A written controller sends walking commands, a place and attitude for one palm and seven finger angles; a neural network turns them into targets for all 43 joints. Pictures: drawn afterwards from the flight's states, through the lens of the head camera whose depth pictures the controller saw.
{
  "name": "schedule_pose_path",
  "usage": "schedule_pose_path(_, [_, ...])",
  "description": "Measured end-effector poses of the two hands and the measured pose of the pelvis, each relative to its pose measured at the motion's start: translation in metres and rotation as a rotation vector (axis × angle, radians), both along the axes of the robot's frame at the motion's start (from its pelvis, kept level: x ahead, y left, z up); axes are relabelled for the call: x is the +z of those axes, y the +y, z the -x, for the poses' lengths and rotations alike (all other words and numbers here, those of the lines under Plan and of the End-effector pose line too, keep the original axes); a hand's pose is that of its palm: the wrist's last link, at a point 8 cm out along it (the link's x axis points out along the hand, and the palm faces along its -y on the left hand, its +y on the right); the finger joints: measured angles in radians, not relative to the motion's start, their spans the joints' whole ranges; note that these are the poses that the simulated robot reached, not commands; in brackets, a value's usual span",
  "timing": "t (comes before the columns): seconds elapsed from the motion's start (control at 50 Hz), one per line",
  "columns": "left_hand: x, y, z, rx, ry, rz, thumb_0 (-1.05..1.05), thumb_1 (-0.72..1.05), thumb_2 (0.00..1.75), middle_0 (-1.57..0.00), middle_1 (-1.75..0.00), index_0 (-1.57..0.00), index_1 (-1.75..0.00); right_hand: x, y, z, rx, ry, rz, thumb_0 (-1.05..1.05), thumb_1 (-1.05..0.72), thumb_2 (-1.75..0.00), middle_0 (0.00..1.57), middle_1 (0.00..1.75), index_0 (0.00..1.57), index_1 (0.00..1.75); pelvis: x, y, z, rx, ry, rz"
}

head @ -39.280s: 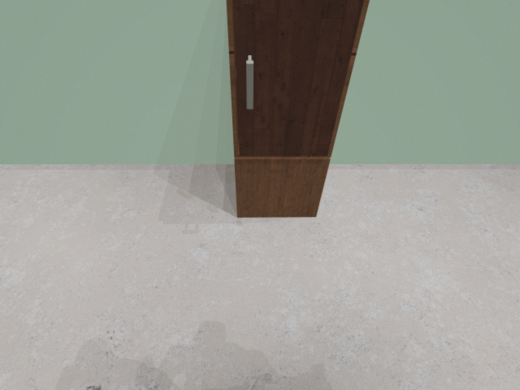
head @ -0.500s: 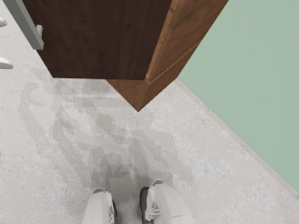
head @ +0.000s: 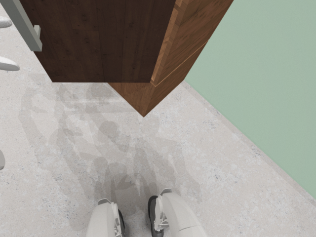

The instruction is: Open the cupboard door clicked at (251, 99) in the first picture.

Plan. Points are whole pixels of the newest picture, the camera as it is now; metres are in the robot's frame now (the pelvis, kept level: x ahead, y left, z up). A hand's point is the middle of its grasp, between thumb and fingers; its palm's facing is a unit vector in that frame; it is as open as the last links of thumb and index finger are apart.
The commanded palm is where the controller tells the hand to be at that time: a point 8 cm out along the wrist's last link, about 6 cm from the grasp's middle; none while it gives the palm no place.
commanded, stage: slide the fingers in behind the handle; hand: left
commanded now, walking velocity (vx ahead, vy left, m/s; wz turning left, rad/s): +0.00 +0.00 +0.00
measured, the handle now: (23, 13) +0.59 +0.22 +0.07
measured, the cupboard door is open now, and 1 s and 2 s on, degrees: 49 49 49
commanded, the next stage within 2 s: close the thumb around the handle in 1.26 s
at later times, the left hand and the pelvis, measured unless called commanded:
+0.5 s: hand (14, 36) +0.54 +0.24 +0.06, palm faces -0.03 -1.00 -0.01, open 14.0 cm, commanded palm +0.53 +0.26 +0.07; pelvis +0.00 +0.00 +0.00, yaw +0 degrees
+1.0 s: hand (28, 39) +0.53 +0.21 +0.07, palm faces -0.02 -1.00 -0.01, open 14.0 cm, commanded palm +0.52 +0.24 +0.07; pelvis +0.01 -0.01 +0.01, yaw +1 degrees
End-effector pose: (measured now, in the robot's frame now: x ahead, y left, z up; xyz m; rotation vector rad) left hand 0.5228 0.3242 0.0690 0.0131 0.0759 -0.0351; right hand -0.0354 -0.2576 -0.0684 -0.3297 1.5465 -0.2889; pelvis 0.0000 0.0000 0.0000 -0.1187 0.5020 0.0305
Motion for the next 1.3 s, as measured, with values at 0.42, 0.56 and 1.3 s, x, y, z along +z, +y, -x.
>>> schedule_pose_path(0.42, [-0.001,-0.030,-0.002,0.007,-0.002,0.005,-0.01,-0.50,0.30,-0.30,-1.20,-0.30,-1.20,-0.001,-0.002,-0.010,0.006,-0.037,-0.021,0.00,-0.90,-0.89,0.20,0.30,0.20,0.30,0.004,-0.002,-0.002,0.000,-0.020,-0.012])
schedule_pose_path(0.56, [-0.003,-0.037,-0.002,0.003,-0.008,-0.003,-0.01,-0.50,0.30,-0.30,-1.20,-0.30,-1.20,-0.004,-0.005,-0.014,0.005,-0.038,-0.029,0.00,-0.90,-0.89,0.20,0.30,0.20,0.30,0.004,-0.005,-0.004,-0.003,-0.016,-0.016])
schedule_pose_path(1.3, [0.000,-0.061,0.008,0.010,-0.012,-0.004,-0.01,-0.50,0.30,-0.30,-1.19,-0.30,-1.20,-0.011,-0.014,-0.017,0.019,-0.076,-0.046,0.00,-0.90,-0.89,0.20,0.30,0.20,0.30,0.004,-0.012,0.001,0.000,-0.041,-0.031])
